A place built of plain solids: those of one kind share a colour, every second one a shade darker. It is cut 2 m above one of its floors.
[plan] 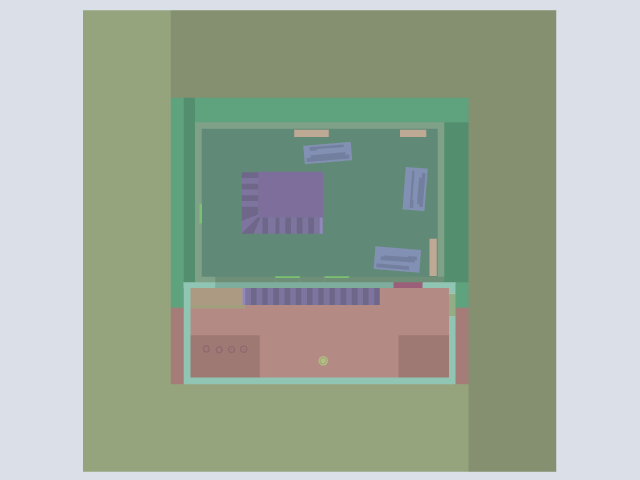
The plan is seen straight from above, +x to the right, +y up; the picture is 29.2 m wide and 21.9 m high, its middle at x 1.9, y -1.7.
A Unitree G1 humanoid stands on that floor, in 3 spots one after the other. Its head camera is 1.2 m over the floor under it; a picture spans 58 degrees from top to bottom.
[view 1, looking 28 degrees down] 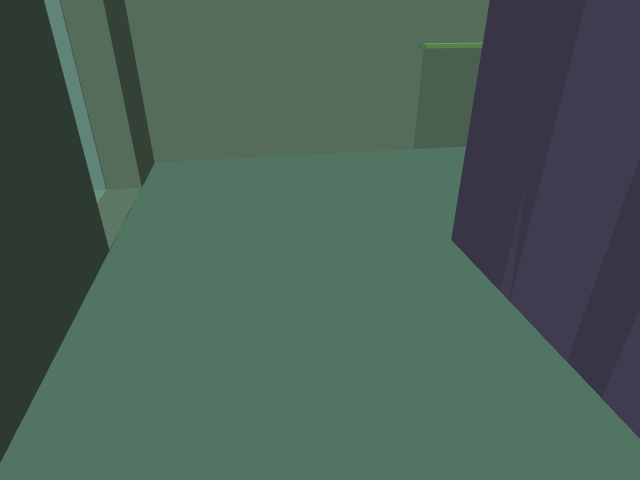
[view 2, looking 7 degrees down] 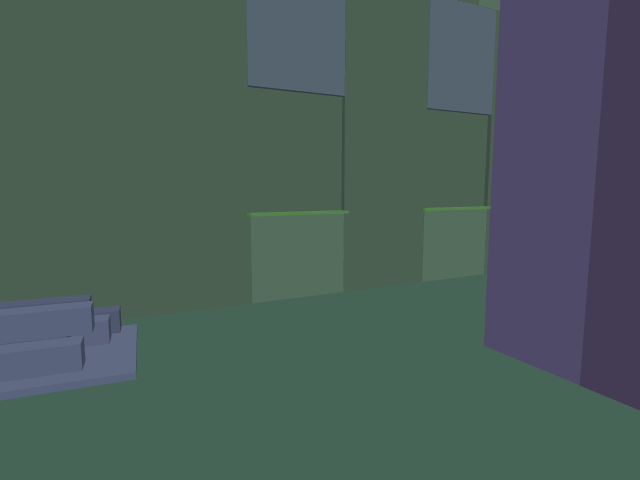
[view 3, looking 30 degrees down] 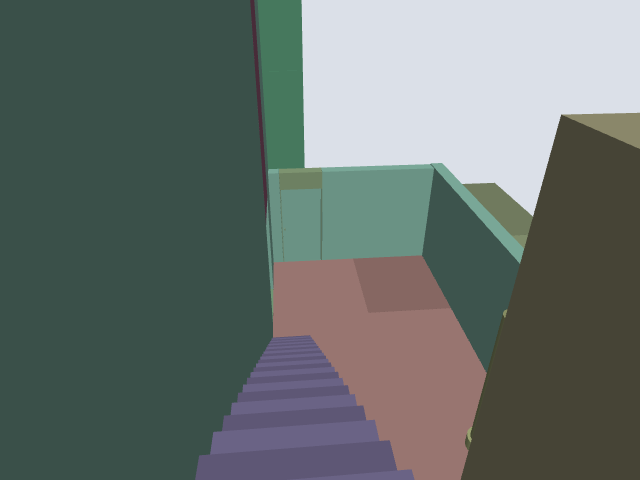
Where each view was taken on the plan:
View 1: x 0.42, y -2.58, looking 170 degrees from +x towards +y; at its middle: floor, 2.56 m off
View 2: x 4.58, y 0.84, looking -117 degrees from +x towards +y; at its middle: wall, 4.77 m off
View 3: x -2.10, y -4.28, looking -5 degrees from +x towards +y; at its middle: wall_yard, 11.51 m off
